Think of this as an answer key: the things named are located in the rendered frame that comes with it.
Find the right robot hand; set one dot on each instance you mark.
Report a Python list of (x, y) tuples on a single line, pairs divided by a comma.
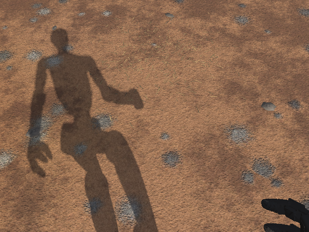
[(291, 209)]

